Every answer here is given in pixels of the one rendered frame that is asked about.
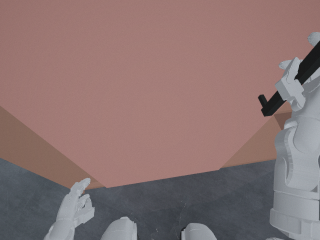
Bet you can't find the robot right forearm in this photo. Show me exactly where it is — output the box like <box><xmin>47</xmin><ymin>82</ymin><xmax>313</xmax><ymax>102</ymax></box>
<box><xmin>269</xmin><ymin>115</ymin><xmax>320</xmax><ymax>240</ymax></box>

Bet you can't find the wardrobe door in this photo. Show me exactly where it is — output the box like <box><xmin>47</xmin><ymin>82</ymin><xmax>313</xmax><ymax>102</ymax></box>
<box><xmin>0</xmin><ymin>0</ymin><xmax>320</xmax><ymax>188</ymax></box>
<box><xmin>0</xmin><ymin>106</ymin><xmax>98</xmax><ymax>183</ymax></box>

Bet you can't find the robot right thigh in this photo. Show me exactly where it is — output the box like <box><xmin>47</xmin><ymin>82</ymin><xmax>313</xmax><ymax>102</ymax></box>
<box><xmin>181</xmin><ymin>223</ymin><xmax>217</xmax><ymax>240</ymax></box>

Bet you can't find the robot right hand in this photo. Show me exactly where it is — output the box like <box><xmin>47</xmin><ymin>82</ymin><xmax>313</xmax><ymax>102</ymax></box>
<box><xmin>275</xmin><ymin>32</ymin><xmax>320</xmax><ymax>121</ymax></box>

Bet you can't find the robot left hand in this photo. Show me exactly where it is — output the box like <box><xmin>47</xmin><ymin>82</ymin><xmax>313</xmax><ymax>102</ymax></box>
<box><xmin>56</xmin><ymin>177</ymin><xmax>95</xmax><ymax>228</ymax></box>

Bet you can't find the robot left forearm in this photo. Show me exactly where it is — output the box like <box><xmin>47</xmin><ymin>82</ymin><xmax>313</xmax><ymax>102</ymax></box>
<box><xmin>43</xmin><ymin>219</ymin><xmax>75</xmax><ymax>240</ymax></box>

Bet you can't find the robot thigh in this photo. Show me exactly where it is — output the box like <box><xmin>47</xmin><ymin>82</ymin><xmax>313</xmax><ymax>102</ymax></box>
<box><xmin>181</xmin><ymin>223</ymin><xmax>217</xmax><ymax>240</ymax></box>
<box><xmin>100</xmin><ymin>218</ymin><xmax>137</xmax><ymax>240</ymax></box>

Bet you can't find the robot left thigh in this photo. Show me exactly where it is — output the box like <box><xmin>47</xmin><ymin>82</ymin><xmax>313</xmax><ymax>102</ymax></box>
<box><xmin>100</xmin><ymin>218</ymin><xmax>137</xmax><ymax>240</ymax></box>

